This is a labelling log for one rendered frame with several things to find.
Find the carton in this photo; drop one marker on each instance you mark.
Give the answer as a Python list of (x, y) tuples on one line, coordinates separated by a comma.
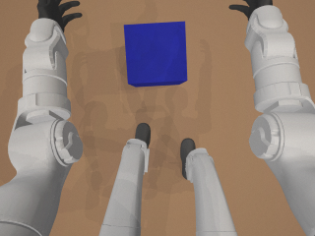
[(156, 54)]

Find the left robot thigh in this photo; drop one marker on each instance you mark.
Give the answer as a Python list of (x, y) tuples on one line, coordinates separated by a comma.
[(123, 213)]

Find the left robot upper arm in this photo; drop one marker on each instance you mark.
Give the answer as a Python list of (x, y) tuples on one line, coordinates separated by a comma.
[(42, 154)]

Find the right robot shin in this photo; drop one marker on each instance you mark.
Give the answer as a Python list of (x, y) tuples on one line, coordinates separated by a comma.
[(199, 150)]

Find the right robot upper arm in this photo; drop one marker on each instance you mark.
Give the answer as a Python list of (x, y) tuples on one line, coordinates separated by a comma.
[(286, 141)]

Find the robot left hand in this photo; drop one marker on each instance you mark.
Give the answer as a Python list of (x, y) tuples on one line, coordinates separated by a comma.
[(50, 9)]

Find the robot right hand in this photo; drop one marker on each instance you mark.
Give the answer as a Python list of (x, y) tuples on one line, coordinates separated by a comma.
[(253, 5)]

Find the left robot forearm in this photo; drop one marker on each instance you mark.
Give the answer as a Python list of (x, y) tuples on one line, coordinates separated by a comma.
[(44, 76)]

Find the right robot forearm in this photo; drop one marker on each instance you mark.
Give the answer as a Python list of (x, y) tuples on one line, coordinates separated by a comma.
[(275, 66)]

